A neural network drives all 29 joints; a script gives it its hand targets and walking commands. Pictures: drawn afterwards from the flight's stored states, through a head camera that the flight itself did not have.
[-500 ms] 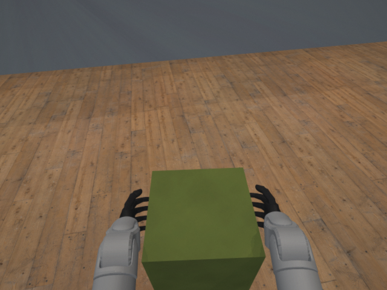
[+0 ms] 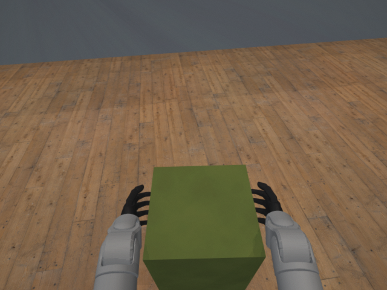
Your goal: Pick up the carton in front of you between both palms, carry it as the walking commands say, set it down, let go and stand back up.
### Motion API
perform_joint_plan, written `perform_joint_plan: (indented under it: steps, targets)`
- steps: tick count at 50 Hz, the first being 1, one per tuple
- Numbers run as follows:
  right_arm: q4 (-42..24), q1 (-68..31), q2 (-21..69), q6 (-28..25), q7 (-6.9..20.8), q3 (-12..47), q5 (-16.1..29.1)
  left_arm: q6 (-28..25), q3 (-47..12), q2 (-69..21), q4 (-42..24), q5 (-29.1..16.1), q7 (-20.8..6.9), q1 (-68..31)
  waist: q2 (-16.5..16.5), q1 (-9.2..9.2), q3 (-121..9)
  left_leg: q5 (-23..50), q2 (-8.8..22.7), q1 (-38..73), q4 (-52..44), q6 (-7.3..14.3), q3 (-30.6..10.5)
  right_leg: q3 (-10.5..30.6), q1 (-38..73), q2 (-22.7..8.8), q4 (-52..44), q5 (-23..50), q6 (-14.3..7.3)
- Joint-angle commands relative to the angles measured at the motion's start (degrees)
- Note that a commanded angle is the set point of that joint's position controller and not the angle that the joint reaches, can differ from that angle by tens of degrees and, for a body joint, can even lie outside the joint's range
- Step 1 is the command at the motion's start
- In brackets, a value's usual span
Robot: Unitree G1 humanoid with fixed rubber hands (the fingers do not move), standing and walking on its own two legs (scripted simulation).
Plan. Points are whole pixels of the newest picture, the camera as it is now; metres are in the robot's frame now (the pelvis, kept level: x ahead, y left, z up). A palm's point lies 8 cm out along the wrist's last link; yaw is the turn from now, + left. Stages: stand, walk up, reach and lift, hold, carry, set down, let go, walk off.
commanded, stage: hold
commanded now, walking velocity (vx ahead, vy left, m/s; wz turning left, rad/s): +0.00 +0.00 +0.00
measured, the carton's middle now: (201, 231) +0.29 -0.01 -0.05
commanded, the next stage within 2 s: set down in 0.32 s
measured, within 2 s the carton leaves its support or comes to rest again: neither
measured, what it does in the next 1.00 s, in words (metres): lowers itself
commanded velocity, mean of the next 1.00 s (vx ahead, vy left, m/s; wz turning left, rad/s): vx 0.00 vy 0.00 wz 0.00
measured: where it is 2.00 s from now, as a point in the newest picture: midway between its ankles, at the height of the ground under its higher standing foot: outside the picture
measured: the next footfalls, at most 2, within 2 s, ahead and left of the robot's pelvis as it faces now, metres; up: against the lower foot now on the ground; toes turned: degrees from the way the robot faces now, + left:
none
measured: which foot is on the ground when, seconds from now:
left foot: down 0.00-1.00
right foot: down 0.00-1.00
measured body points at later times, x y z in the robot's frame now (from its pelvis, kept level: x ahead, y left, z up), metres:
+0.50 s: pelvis -0.03 -0.02 -0.01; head -0.08 -0.03 +0.44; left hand +0.28 +0.14 +0.04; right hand +0.29 -0.16 +0.04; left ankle +0.00 +0.10 -0.74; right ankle +0.03 -0.13 -0.74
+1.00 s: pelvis -0.04 -0.01 -0.07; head +0.17 +0.00 +0.32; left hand +0.35 +0.15 -0.17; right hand +0.35 -0.15 -0.16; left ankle +0.00 +0.10 -0.74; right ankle +0.03 -0.13 -0.74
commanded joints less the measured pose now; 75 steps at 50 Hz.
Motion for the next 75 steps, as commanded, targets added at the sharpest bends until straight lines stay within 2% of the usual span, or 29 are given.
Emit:
perform_joint_plan:
  steps: [1, 7, 18, 22, 25, 27, 29, 32, 35, 39, 44, 48, 51, 53, 55, 60, 67, 75]
  targets:
    - [-3.12, -26.20, 51.17, -2.63, 13.83, 30.38, 13.79, -3.05, -27.97, -51.05, -3.97, -12.89, -12.19, -24.61, 0.75, 0.99, -15.81, 20.05, -3.60, 4.30, -2.92, -0.60, -8.35, 4.38, 8.15, 6.79, -0.21, 15.08, -0.74]
    - [2.84, -26.29, 52.95, -2.28, 14.19, 25.90, 11.21, -2.37, -27.70, -52.38, -0.70, -13.68, -14.49, -28.88, 0.97, -0.76, -11.64, 8.65, -3.25, 0.22, -4.53, -0.56, -7.79, 4.20, 7.77, 6.46, -1.91, 5.87, -1.69]
    - [7.56, -36.26, 57.20, -2.04, 17.31, 25.23, 11.80, -2.88, -23.21, -54.98, 5.89, -12.03, -17.06, -35.98, -0.22, 0.95, -9.95, -5.23, -3.27, -5.78, -5.01, 0.97, -6.92, 4.12, 7.88, 4.93, -2.52, -6.25, -1.12]
    - [14.67, -44.08, 58.56, -3.26, 17.81, 21.04, 10.39, -4.79, -18.37, -54.22, 13.06, -9.60, -18.55, -44.60, -1.52, 1.06, -8.61, -10.31, -3.65, -7.63, -2.40, 1.44, -5.96, 5.32, 5.15, 3.83, -2.62, -15.50, -0.82]
    - [22.97, -50.01, 57.81, -5.41, 17.08, 13.93, 7.24, -7.11, -11.54, -52.39, 21.12, -5.91, -18.99, -51.47, -2.94, 0.67, -7.28, -11.74, -4.52, -7.58, 1.12, 1.46, -5.43, 6.63, 0.56, 2.57, -2.61, -21.67, -1.23]
    - [27.18, -52.44, 55.59, -6.84, 15.65, 8.24, 4.40, -8.52, -5.92, -50.30, 26.13, -2.70, -18.22, -53.62, -2.66, 0.50, -5.67, -12.18, -4.73, -8.81, 3.01, 1.45, -5.36, 6.99, -1.44, 2.25, -1.92, -23.62, -1.50]
    - [30.07, -53.28, 52.01, -8.05, 13.85, 2.19, 1.19, -9.66, -0.23, -47.34, 30.01, 0.77, -16.68, -53.84, -1.76, 0.20, -3.80, -12.24, -4.56, -11.45, 4.33, 1.40, -5.49, 6.55, -2.59, 2.78, -0.12, -22.82, -1.57]
    - [31.90, -51.78, 45.17, -10.04, 11.64, -5.08, -3.69, -11.48, 6.87, -41.74, 32.69, 5.75, -14.28, -51.64, -0.07, -0.20, -3.10, -11.17, -4.41, -17.60, 5.87, 1.33, -5.73, 5.05, -4.48, 4.22, 3.97, -17.01, -1.46]
    - [31.08, -49.04, 39.36, -14.00, 10.37, -8.45, -7.02, -14.90, 9.47, -36.85, 31.78, 7.99, -12.55, -49.04, 0.43, -0.58, -5.88, -6.46, -4.83, -22.06, 8.39, 0.73, -5.70, 3.59, -9.18, 5.61, 8.83, -7.83, -1.41]
    - [29.32, -47.76, 39.15, -22.30, 9.80, -5.64, -7.04, -22.87, 5.32, -37.74, 30.03, 6.32, -11.64, -48.58, 0.73, -1.09, -15.47, 3.18, -6.23, -26.33, 13.38, -0.54, -5.69, 3.30, -14.41, 6.83, 14.92, 3.81, -0.77]
    - [27.61, -51.73, 46.15, -32.19, 10.66, 6.56, -1.67, -32.64, -7.40, -45.20, 28.08, 0.27, -11.16, -51.15, 1.11, -0.93, -34.92, 13.30, -7.27, -31.24, 22.50, -1.84, -5.95, 2.77, -21.12, 8.13, 24.91, 13.24, -0.07]
    - [22.89, -54.49, 49.98, -35.40, 11.07, 17.28, 3.63, -35.58, -18.40, -49.41, 22.68, -5.16, -10.43, -54.10, 1.32, -0.93, -56.61, 24.10, -7.49, -32.78, 30.65, -2.62, -6.40, 2.32, -25.23, 8.74, 33.31, 22.00, 0.37]
    - [19.89, -55.01, 50.03, -34.90, 11.19, 21.73, 6.38, -34.90, -23.50, -50.28, 19.44, -8.05, -9.47, -54.44, 1.79, -1.15, -66.40, 28.90, -7.37, -33.18, 35.36, -3.58, -6.91, 1.68, -31.89, 9.22, 37.62, 22.61, 0.84]
    - [20.06, -55.03, 50.05, -33.60, 11.51, 22.07, 6.84, -33.61, -23.91, -50.58, 19.64, -8.35, -9.41, -54.31, 1.78, -1.16, -66.52, 25.54, -7.64, -36.79, 36.97, -4.00, -6.48, 1.26, -36.35, 9.58, 39.13, 19.55, 1.03]
    - [21.50, -55.14, 50.20, -31.91, 12.09, 20.99, 6.47, -32.04, -23.17, -50.78, 20.95, -8.18, -9.92, -54.94, 1.48, -1.39, -63.64, 19.20, -8.04, -42.15, 37.88, -3.91, -5.88, 0.93, -40.23, 9.76, 40.28, 15.14, 1.22]
    - [26.54, -58.07, 50.14, -28.37, 13.12, 15.70, 4.77, -28.67, -18.25, -50.03, 26.14, -6.80, -11.41, -58.44, 1.50, -1.76, -55.57, 7.47, -8.54, -54.29, 40.76, -3.38, -4.68, 0.49, -49.70, 9.71, 43.41, 5.71, 1.19]
    - [30.63, -64.72, 49.30, -27.92, 12.16, 10.71, 4.01, -28.78, -12.83, -46.90, 30.73, -5.54, -11.39, -65.36, 1.38, -1.45, -56.79, 4.39, -9.42, -65.20, 47.91, -2.96, -3.31, 0.13, -57.96, 10.02, 50.25, 4.01, 1.63]
    - [29.42, -74.64, 47.57, -28.20, 9.38, 11.85, 6.81, -29.05, -12.91, -44.65, 31.63, -7.65, -10.42, -74.67, 0.70, -1.24, -65.37, 1.91, -10.38, -73.03, 57.00, -3.32, -1.34, -1.13, -61.99, 10.80, 58.83, 3.04, 2.69]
